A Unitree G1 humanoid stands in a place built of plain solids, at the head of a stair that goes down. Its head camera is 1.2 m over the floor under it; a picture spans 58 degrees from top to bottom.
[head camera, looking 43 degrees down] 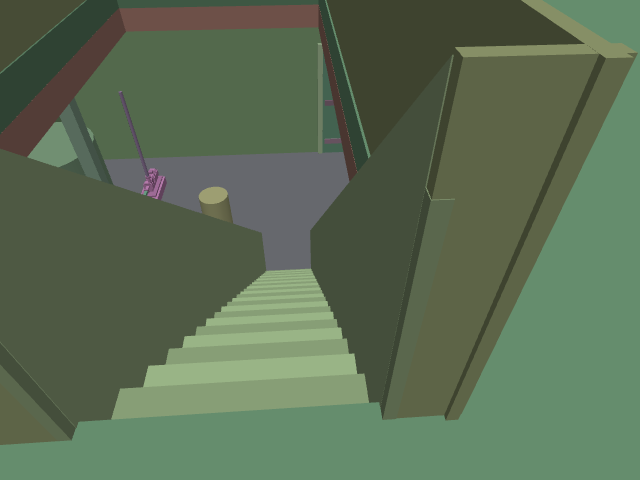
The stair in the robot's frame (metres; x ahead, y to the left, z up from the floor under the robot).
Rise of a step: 0.19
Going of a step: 0.20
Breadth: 0.93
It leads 4 degrees to the left of straight ahead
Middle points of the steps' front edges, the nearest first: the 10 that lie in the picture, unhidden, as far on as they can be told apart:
0.57 0.25 0.00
0.77 0.27 -0.19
0.98 0.28 -0.39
1.18 0.29 -0.58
1.38 0.31 -0.77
1.59 0.32 -0.97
1.79 0.34 -1.16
2.00 0.35 -1.36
2.20 0.36 -1.55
2.40 0.38 -1.74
